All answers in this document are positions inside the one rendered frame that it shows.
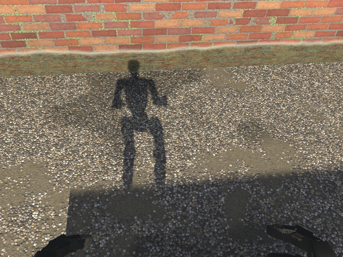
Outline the robot left hand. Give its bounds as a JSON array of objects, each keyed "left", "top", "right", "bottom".
[{"left": 32, "top": 234, "right": 93, "bottom": 257}]

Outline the robot right hand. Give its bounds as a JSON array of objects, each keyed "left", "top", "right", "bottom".
[{"left": 266, "top": 224, "right": 337, "bottom": 257}]

